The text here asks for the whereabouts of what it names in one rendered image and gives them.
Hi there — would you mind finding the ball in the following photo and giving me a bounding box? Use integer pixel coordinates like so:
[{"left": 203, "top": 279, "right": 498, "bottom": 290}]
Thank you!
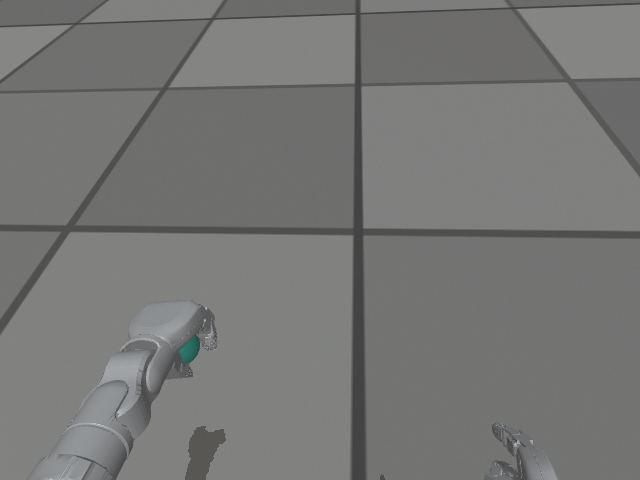
[{"left": 178, "top": 335, "right": 200, "bottom": 364}]

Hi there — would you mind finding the left robot arm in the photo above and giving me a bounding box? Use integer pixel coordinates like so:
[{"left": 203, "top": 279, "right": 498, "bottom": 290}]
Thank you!
[{"left": 26, "top": 334, "right": 174, "bottom": 480}]

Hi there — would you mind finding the left robot hand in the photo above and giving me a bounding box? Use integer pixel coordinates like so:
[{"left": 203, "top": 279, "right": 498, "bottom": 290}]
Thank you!
[{"left": 128, "top": 300, "right": 217, "bottom": 379}]

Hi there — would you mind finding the right robot hand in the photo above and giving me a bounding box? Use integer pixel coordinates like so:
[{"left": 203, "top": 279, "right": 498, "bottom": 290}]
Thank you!
[{"left": 484, "top": 423, "right": 559, "bottom": 480}]

